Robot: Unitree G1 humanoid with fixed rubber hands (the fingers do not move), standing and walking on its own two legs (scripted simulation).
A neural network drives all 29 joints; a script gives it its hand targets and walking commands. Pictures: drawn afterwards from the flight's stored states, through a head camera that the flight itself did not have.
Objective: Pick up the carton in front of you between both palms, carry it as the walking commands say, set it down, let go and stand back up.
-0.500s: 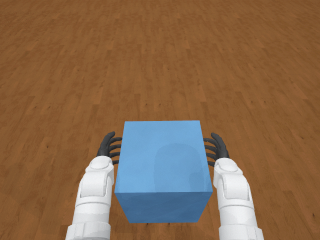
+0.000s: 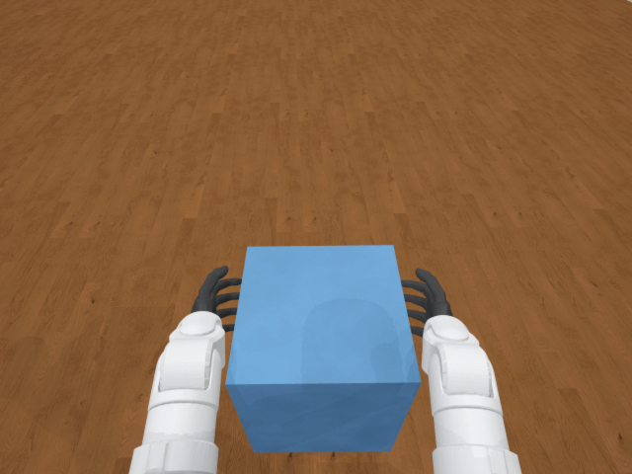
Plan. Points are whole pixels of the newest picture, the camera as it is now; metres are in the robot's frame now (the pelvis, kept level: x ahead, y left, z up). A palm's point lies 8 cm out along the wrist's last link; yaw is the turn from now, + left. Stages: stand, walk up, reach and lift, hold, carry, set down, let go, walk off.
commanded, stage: carry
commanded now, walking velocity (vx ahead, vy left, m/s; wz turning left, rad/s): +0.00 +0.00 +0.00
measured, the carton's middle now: (321, 352) +0.31 +0.00 -0.05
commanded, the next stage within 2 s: hold in 0.10 s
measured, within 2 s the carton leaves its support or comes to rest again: neither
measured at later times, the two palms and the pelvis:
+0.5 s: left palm (194, 331) +0.28 +0.16 +0.06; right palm (441, 345) +0.26 -0.14 +0.06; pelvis -0.02 +0.02 +0.01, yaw -2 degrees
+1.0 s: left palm (191, 326) +0.28 +0.16 +0.06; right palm (433, 326) +0.29 -0.14 +0.06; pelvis -0.01 +0.01 +0.01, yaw +1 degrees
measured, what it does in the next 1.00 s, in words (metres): stands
